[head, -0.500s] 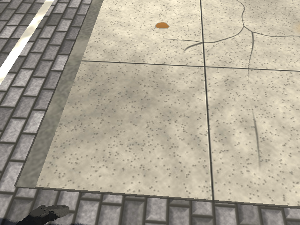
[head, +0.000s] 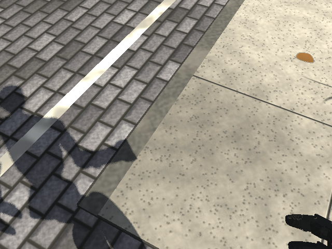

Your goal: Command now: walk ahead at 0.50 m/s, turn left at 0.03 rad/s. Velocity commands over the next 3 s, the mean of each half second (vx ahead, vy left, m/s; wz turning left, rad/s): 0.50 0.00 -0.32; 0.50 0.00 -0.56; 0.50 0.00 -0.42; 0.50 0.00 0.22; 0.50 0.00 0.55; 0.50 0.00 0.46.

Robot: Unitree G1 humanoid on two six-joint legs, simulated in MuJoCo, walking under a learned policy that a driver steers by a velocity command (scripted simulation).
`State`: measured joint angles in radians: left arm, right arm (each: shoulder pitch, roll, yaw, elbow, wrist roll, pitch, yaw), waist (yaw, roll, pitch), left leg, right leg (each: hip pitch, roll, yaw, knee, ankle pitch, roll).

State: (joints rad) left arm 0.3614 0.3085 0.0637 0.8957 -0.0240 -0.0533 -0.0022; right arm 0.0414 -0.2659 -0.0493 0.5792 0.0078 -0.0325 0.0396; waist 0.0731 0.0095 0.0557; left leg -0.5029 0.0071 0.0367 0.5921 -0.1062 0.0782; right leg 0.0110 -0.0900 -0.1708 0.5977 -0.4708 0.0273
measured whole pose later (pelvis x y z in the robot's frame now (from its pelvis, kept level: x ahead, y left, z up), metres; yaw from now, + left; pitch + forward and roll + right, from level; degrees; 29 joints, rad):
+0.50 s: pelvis +0.27 -0.04 +0.00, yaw -14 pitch +2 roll +2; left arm 0.08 0.26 0.04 0.73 -0.02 -0.03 -0.06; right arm 0.33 -0.28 -0.09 0.84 0.02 -0.04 -0.02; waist -0.05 -0.02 0.04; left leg 0.11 0.03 0.28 0.35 -0.45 -0.04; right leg -0.55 -0.04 -0.06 0.61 -0.11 -0.09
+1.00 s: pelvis +0.56 -0.12 +0.00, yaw -32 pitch +2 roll +0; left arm 0.38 0.31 0.08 0.75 -0.02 -0.03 0.02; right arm 0.03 -0.27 -0.05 0.68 0.00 -0.12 0.02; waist 0.07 0.00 0.01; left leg -0.46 -0.02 -0.05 0.48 -0.05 0.00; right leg -0.09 0.09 0.23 0.57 -0.48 -0.06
